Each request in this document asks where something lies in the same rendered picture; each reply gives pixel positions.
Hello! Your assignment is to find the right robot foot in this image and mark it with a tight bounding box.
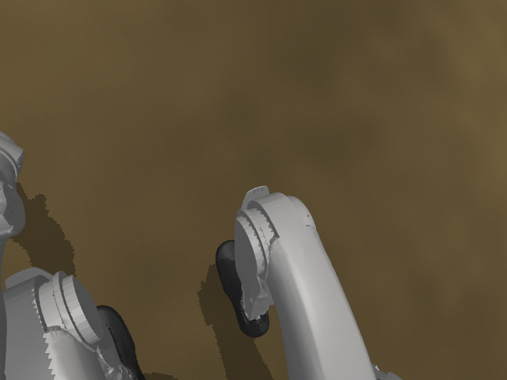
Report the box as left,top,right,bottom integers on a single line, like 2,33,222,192
215,240,269,338

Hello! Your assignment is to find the left robot arm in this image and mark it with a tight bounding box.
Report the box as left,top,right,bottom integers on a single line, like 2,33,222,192
0,131,25,380

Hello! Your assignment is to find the right robot hand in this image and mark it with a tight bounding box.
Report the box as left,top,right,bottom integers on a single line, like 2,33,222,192
372,363,402,380

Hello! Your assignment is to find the left robot foot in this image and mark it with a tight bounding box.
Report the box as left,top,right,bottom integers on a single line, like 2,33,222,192
96,306,146,380

